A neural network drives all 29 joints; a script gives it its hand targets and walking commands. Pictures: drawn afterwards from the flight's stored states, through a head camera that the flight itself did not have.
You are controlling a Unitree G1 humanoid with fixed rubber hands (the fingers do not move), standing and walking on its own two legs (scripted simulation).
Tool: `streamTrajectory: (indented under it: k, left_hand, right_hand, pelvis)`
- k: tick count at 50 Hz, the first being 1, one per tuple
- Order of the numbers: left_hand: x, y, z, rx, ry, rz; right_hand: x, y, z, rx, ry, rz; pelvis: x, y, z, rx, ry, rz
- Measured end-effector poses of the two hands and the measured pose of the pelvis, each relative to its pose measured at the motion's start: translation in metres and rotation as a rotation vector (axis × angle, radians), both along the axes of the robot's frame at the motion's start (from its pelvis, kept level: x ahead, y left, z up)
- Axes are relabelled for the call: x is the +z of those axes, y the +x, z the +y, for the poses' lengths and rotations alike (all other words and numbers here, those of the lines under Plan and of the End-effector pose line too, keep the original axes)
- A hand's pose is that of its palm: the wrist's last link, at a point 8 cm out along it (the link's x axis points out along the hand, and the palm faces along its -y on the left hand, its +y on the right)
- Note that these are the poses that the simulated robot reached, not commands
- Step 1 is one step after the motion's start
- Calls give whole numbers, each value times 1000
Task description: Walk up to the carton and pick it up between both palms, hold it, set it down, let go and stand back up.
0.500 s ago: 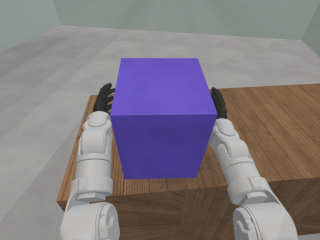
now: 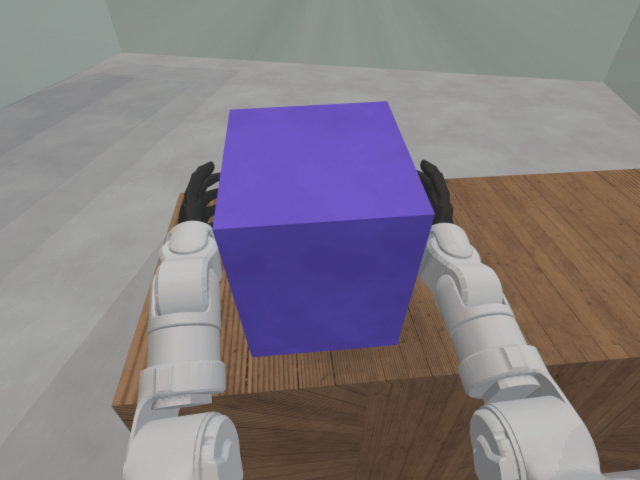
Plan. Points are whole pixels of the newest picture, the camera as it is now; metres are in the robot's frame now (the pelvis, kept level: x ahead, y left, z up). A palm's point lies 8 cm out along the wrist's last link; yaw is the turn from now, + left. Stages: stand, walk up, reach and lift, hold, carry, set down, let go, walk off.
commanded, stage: reach and lift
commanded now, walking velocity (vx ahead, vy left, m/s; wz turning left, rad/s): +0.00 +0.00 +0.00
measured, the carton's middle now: (317, 233) +0.39 +0.00 +0.15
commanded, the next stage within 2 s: hold in 0.42 s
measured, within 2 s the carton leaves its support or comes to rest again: neither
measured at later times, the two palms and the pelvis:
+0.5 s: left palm (191, 221) +0.36 +0.15 +0.20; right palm (433, 214) +0.37 -0.14 +0.19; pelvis +0.00 +0.00 +0.00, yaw +0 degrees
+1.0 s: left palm (183, 215) +0.35 +0.15 +0.22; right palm (436, 205) +0.36 -0.14 +0.21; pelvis +0.00 +0.00 +0.00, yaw +0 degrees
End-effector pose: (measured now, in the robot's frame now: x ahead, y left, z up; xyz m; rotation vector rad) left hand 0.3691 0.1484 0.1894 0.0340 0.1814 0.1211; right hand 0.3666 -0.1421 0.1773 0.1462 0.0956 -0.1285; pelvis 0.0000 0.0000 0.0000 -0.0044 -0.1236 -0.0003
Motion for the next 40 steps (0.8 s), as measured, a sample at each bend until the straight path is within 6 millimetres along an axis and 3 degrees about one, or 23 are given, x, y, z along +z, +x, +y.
streamTrajectory:
  k: [40]
  left_hand:
    - [21,-13,5,19,-8,-11]
  right_hand:
    - [27,-7,5,21,-1,-5]
  pelvis:
    - [0,-3,1,0,-1,-8]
